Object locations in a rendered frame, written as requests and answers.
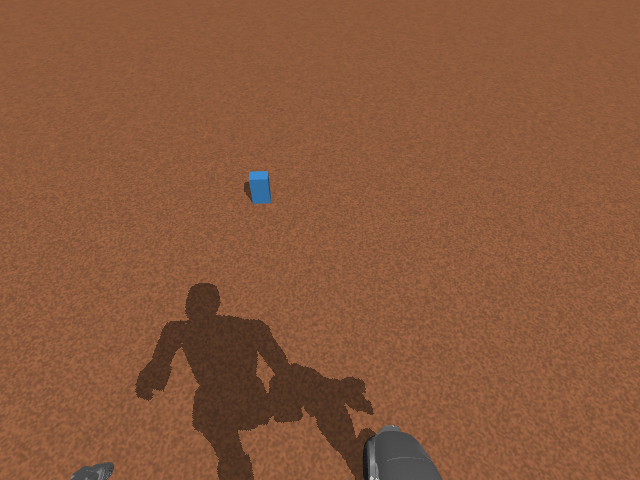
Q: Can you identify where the left robot hand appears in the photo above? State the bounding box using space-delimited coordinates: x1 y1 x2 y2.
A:
70 462 114 480

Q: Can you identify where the carton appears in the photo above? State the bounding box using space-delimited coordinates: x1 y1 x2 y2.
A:
249 171 271 204

